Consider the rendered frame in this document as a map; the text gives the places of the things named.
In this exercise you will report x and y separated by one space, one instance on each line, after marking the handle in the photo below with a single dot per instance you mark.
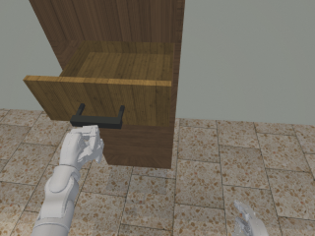
103 122

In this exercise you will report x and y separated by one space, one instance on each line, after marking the cabinet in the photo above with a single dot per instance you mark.
66 23

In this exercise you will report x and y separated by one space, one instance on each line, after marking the left robot forearm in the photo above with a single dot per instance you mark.
56 213

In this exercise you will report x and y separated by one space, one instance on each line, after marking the right robot hand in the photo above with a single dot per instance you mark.
254 226

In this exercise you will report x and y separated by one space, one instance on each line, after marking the left robot hand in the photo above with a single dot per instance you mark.
76 152

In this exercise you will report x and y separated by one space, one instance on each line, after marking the drawer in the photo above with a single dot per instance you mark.
107 74

